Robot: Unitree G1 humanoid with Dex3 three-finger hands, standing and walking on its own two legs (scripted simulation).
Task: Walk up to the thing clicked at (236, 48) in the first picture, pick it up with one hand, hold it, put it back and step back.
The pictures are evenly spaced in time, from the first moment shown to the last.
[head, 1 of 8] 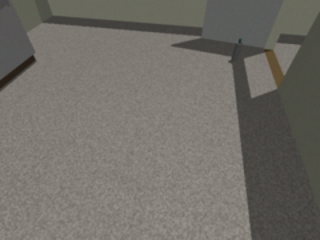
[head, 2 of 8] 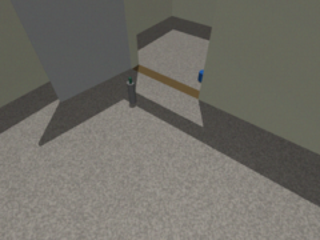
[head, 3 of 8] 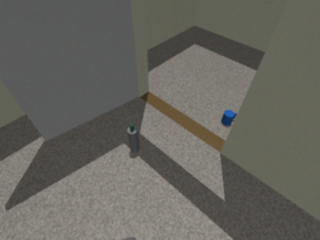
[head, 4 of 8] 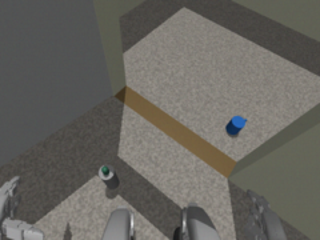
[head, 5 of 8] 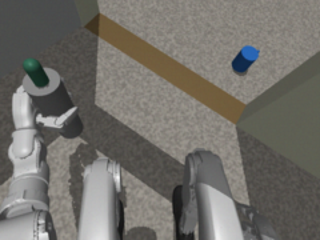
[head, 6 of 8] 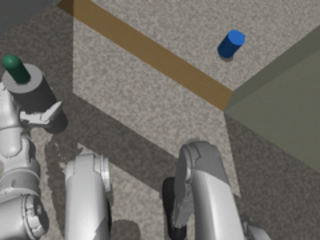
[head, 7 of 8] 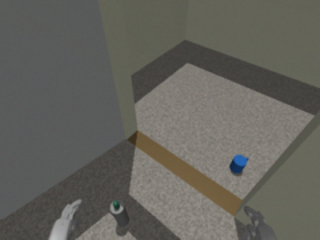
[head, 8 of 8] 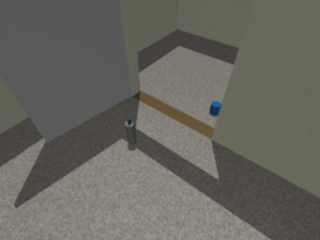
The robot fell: no
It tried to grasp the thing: yes
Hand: left
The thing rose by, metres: 0.65
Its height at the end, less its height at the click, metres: +0.00
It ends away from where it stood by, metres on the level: 0.00
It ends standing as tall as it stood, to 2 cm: yes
